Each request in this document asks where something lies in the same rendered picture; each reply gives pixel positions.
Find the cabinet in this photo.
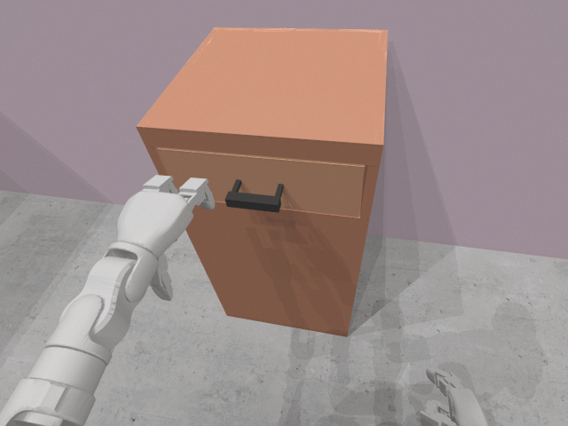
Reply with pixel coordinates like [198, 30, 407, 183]
[136, 28, 388, 337]

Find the drawer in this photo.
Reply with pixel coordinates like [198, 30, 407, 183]
[158, 147, 365, 217]

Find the left robot forearm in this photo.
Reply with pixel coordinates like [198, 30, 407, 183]
[0, 241, 159, 426]

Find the robot left hand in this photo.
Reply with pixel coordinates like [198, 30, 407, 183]
[116, 175, 215, 301]

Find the robot right hand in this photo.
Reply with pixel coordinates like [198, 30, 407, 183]
[420, 367, 488, 426]

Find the handle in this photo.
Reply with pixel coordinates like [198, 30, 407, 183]
[225, 179, 284, 213]

